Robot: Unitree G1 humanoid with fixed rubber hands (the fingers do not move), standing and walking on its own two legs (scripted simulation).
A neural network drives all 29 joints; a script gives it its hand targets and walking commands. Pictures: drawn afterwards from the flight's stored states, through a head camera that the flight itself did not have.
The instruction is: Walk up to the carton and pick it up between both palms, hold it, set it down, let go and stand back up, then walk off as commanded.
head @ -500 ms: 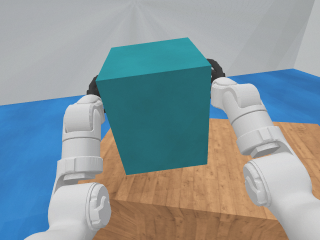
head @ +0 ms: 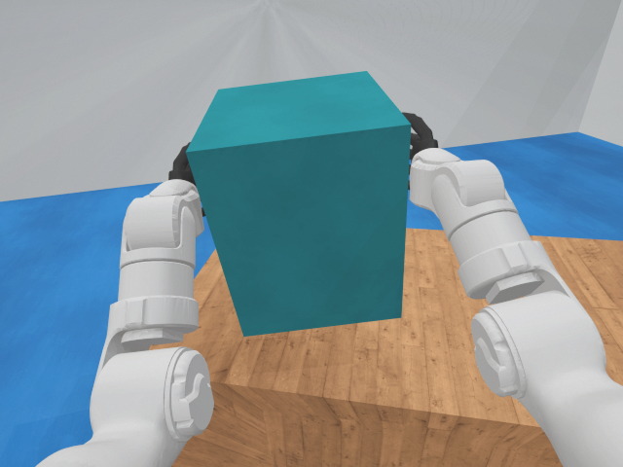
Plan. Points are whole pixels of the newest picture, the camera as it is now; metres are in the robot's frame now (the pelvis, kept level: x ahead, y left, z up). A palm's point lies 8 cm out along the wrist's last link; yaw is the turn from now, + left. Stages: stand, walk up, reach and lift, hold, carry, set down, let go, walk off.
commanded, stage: hold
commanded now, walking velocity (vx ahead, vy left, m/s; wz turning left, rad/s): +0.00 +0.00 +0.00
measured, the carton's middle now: (307, 200) +0.38 +0.00 +0.26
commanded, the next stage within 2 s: none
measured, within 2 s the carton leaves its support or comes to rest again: neither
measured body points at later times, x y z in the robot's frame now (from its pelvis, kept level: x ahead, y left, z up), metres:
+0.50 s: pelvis +0.00 +0.00 +0.00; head -0.10 +0.01 +0.44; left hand +0.38 +0.15 +0.27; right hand +0.38 -0.15 +0.30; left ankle +0.01 +0.16 -0.74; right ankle +0.03 -0.13 -0.74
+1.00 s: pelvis +0.00 +0.00 +0.00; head -0.10 +0.00 +0.44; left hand +0.38 +0.15 +0.28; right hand +0.38 -0.15 +0.30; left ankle +0.01 +0.15 -0.74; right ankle +0.03 -0.13 -0.74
